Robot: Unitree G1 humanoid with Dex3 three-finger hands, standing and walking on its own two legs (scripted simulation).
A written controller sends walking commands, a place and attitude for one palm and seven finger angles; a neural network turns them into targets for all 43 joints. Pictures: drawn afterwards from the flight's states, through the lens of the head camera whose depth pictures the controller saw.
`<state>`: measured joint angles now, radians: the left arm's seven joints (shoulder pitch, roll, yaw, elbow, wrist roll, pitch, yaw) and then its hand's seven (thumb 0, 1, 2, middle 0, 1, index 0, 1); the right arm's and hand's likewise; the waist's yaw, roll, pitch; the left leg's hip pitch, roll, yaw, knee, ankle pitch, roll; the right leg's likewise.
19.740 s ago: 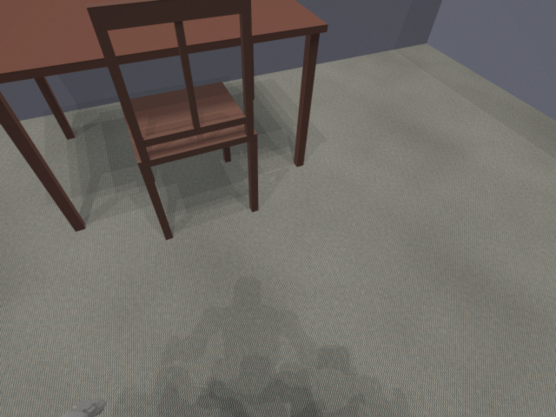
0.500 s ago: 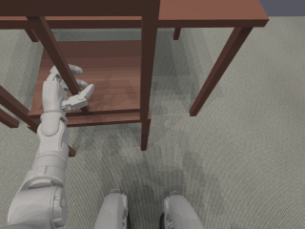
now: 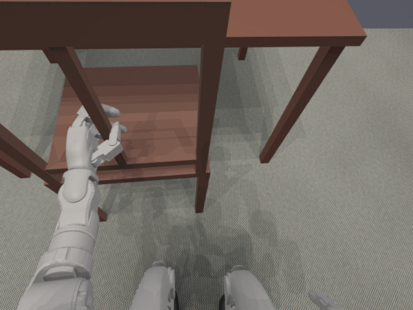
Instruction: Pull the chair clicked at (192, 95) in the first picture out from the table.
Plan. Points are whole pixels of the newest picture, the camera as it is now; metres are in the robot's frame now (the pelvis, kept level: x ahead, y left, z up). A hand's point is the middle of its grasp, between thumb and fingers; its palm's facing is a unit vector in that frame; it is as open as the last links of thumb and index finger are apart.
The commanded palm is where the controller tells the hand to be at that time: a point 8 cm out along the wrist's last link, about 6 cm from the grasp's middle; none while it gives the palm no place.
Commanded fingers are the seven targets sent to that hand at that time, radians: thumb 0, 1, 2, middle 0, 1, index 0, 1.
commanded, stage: hook a spindle and tug to test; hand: left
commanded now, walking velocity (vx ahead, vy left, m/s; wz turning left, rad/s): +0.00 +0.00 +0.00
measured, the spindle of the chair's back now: (101, 120) +0.45 +0.19 +0.05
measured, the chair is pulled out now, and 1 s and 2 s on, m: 0.02 0.13 0.22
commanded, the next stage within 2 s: step backward, pulling the chair out in 0.22 s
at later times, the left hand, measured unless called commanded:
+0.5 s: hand (115, 152) +0.39 +0.16 +0.04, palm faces +0.14 -0.98 -0.11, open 5.4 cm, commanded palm +0.37 +0.21 +0.03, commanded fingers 0.00 0.90 0.90 -0.50 -1.45 -0.50 -1.45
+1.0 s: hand (129, 192) +0.32 +0.13 +0.04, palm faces +0.05 -0.99 -0.14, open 5.2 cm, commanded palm +0.31 +0.18 +0.04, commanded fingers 0.00 0.90 0.90 -0.50 -1.45 -0.50 -1.45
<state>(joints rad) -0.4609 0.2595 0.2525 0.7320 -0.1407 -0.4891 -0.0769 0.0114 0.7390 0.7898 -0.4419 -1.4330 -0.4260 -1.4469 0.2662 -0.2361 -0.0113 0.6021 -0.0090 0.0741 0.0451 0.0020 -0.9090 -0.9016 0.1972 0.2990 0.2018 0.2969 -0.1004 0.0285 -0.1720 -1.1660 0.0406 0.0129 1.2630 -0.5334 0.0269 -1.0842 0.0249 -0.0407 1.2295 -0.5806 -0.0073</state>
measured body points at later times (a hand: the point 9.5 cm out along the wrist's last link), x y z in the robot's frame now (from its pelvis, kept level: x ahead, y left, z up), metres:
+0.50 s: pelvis +0.01 +0.00 +0.06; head +0.11 +0.00 +0.50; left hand +0.38 +0.21 +0.05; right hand +0.10 -0.24 -0.07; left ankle +0.03 +0.10 -0.62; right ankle +0.00 -0.12 -0.62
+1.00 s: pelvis -0.04 -0.01 +0.10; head +0.04 -0.01 +0.54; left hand +0.31 +0.18 +0.05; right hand +0.04 -0.27 -0.03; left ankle +0.03 +0.10 -0.62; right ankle +0.00 -0.12 -0.62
